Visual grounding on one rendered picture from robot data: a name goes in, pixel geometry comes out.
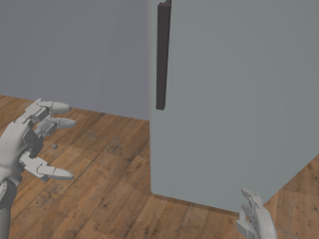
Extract robot right hand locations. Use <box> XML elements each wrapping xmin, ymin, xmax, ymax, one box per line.
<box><xmin>236</xmin><ymin>186</ymin><xmax>278</xmax><ymax>239</ymax></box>

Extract robot left hand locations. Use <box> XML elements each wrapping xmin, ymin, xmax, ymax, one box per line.
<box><xmin>0</xmin><ymin>99</ymin><xmax>77</xmax><ymax>182</ymax></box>

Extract fridge door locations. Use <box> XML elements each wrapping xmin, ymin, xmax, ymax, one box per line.
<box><xmin>152</xmin><ymin>0</ymin><xmax>319</xmax><ymax>213</ymax></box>

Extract robot left forearm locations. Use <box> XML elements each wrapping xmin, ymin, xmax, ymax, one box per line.
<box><xmin>0</xmin><ymin>164</ymin><xmax>23</xmax><ymax>239</ymax></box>

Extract handle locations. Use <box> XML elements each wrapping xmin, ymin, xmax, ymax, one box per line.
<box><xmin>156</xmin><ymin>0</ymin><xmax>171</xmax><ymax>111</ymax></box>

